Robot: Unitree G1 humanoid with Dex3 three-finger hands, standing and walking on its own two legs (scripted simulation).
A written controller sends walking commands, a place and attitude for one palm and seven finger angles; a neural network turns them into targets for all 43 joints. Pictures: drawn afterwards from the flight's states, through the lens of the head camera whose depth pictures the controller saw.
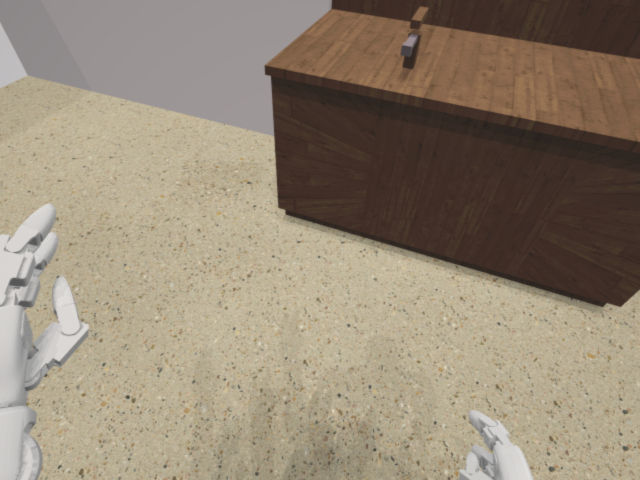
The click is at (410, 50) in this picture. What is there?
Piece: tap's lever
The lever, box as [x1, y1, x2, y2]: [400, 42, 412, 56]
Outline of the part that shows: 404,42 402,44 400,54 409,56 412,44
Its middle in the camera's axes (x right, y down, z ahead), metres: +0.25 -0.55 +1.12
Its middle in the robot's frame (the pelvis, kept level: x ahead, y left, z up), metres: +1.22 -0.17 +0.05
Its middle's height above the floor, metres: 0.82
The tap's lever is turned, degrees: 0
